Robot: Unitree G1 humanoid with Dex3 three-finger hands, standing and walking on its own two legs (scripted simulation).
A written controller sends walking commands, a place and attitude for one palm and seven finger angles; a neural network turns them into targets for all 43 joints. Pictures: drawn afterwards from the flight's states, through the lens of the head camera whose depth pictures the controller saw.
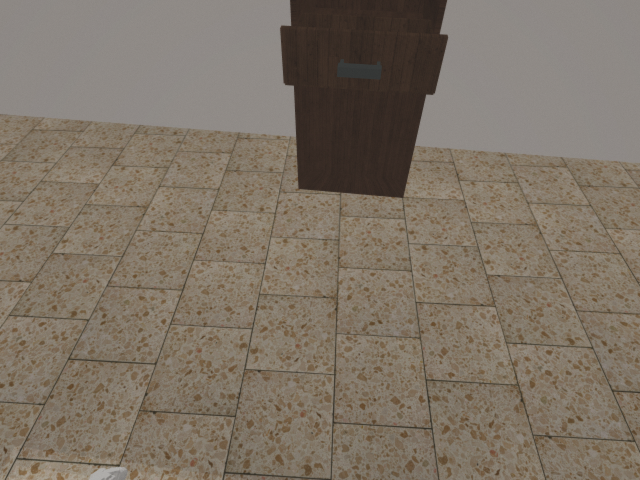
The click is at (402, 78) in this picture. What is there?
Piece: drawer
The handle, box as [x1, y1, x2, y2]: [337, 59, 381, 79]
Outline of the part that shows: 338,63 337,76 378,79 380,78 380,61 377,61 376,65 344,63 343,59 341,59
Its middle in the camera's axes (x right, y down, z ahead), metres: +0.11 -0.49 +1.10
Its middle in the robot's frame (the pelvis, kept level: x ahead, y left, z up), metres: +1.16 -0.04 -0.01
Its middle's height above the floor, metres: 0.76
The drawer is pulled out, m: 0.30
